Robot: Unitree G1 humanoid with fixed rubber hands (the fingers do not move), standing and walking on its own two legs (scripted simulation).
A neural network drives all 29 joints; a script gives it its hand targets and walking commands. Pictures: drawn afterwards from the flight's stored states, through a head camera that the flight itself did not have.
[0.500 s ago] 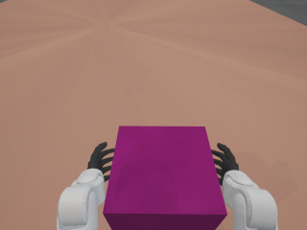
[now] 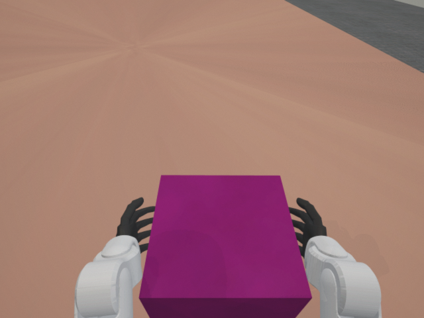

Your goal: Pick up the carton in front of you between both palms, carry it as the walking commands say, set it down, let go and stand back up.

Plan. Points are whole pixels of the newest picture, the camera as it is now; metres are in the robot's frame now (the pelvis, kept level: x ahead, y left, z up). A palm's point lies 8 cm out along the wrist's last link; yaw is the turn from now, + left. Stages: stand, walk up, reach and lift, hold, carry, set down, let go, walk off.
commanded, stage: carry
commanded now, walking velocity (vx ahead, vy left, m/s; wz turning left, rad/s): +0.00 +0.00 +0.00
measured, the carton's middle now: (219, 261) +0.24 +0.00 +0.03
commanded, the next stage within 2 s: hold in 1.42 s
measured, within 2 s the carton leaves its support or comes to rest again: neither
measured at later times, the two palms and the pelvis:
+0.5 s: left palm (134, 240) +0.25 +0.16 +0.07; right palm (302, 245) +0.25 -0.14 +0.07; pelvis +0.01 +0.01 +0.00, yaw -1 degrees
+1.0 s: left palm (141, 249) +0.26 +0.15 +0.03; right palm (300, 255) +0.26 -0.15 +0.03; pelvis -0.03 +0.00 +0.00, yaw -1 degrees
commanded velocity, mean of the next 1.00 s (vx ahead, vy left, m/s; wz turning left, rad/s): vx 0.00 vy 0.00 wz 0.00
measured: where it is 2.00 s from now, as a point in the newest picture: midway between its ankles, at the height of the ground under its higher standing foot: outside the picture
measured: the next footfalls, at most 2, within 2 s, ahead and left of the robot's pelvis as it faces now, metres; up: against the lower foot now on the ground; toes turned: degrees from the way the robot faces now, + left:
none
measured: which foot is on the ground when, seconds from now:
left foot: down 0.00-1.00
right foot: down 0.00-1.00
